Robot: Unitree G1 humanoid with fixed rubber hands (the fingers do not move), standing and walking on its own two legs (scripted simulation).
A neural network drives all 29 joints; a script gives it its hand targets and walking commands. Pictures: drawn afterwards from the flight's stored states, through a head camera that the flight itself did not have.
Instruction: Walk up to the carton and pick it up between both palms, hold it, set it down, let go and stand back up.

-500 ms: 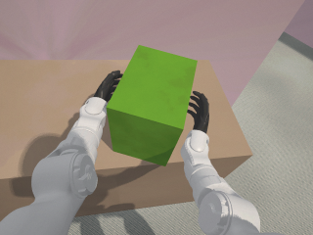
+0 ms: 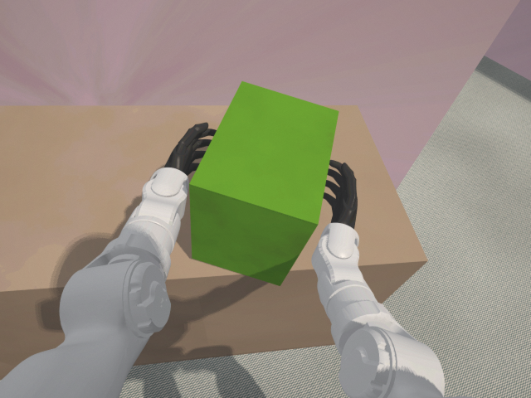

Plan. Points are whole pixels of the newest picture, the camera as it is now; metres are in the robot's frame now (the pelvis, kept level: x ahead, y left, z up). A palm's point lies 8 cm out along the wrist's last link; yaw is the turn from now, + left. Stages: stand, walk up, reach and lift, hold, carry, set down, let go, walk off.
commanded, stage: reach and lift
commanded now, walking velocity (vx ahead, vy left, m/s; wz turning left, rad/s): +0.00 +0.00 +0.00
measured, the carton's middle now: (261, 188) +0.45 -0.04 +0.03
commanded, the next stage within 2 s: hold in 2.00 s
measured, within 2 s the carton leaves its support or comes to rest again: neither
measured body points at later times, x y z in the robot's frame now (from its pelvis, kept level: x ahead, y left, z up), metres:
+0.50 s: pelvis +0.00 -0.01 +0.00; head -0.04 +0.01 +0.45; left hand +0.43 +0.09 +0.13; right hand +0.37 -0.16 +0.11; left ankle +0.03 +0.12 -0.74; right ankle +0.03 -0.15 -0.74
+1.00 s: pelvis +0.00 -0.01 +0.00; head -0.04 +0.02 +0.45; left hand +0.42 +0.11 +0.16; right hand +0.38 -0.15 +0.15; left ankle +0.03 +0.12 -0.74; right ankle +0.03 -0.15 -0.74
